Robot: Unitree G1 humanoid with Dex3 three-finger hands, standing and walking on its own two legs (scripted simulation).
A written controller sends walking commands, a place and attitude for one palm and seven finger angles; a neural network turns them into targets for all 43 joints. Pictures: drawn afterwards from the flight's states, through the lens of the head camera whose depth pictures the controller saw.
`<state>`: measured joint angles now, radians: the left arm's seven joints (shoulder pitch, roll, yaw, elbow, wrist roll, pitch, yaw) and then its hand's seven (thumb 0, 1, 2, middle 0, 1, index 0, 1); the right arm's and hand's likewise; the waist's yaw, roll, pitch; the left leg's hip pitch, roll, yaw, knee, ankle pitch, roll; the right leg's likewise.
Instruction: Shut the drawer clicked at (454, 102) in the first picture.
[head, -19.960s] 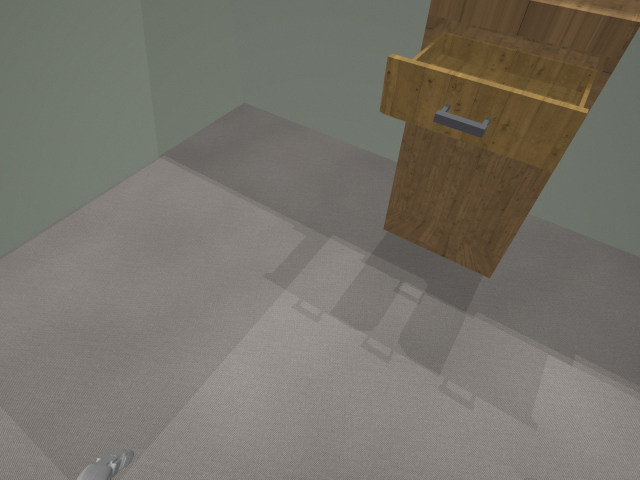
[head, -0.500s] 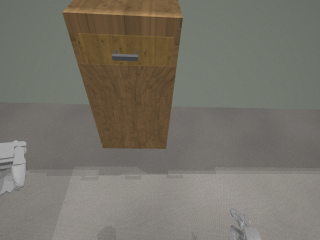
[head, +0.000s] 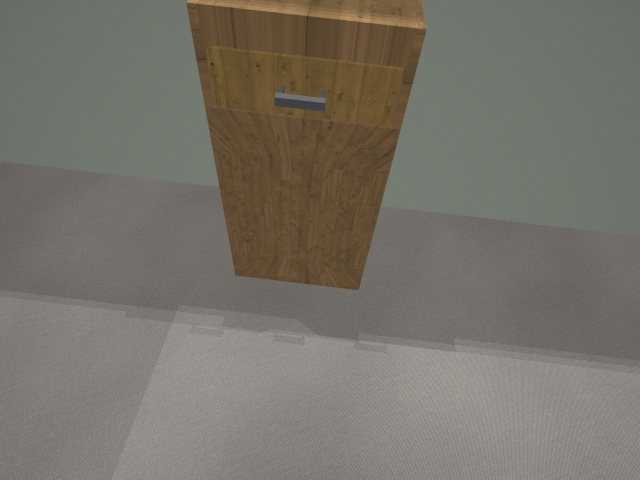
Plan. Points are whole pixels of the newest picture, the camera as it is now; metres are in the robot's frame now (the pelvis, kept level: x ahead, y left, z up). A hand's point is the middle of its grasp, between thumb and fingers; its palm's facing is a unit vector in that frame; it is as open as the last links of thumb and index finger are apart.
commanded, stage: let the arm hang, fingers relaxed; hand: left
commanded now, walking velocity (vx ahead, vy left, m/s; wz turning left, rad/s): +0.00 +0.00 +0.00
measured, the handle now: (301, 96) +0.85 +0.10 +0.02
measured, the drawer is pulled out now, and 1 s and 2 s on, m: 0.00 0.00 0.00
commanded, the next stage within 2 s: look to check the result in 0.68 s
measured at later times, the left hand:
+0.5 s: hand out of the picture -0.01 +0.17 -0.17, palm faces +0.00 -0.99 -0.17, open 7.3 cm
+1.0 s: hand out of the picture -0.01 +0.16 -0.17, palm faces +0.01 -0.98 -0.18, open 7.4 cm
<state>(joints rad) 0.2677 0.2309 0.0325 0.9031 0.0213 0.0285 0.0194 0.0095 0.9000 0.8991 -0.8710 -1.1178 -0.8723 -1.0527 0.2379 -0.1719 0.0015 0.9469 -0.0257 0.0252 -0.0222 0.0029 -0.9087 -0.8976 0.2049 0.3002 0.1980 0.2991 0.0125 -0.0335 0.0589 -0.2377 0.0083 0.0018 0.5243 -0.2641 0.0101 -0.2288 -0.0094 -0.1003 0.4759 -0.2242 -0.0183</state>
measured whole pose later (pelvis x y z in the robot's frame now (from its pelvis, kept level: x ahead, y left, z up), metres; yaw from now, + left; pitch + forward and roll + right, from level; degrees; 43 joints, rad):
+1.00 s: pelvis +0.00 +0.00 +0.01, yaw -2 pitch -2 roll +0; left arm 0.27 0.13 0.02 1.15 0.02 -0.01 0.03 0.00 0.90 0.90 -0.20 -0.30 -0.20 -0.30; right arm 0.31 -0.12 -0.02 1.13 -0.02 0.01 -0.04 0.00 -0.91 -0.90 0.20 0.30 0.20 0.30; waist 0.00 0.01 0.05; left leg -0.18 0.01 0.04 0.43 -0.22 0.01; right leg -0.21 -0.01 -0.07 0.42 -0.19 -0.02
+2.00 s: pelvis +0.02 -0.02 +0.01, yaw -2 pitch -2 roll +0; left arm 0.15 0.24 0.02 1.15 0.01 -0.02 0.01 0.00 0.90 0.90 -0.20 -0.30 -0.20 -0.30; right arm 0.18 -0.24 -0.01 1.14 -0.02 0.00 -0.03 0.00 -0.91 -0.90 0.21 0.30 0.20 0.30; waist 0.00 0.01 0.05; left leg -0.11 0.03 0.03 0.34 -0.20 -0.01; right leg -0.13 0.01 -0.07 0.33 -0.18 -0.04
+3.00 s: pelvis +0.03 -0.01 +0.01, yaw -2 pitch -1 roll +0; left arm 0.13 0.28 0.02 1.15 0.01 -0.02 0.00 0.00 0.90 0.90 -0.20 -0.30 -0.20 -0.30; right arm 0.15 -0.28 -0.01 1.14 -0.02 0.00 -0.02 0.00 -0.91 -0.90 0.21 0.30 0.20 0.30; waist -0.01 0.01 0.04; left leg -0.08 0.02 0.03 0.30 -0.19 -0.01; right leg -0.11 0.01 -0.07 0.30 -0.17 -0.03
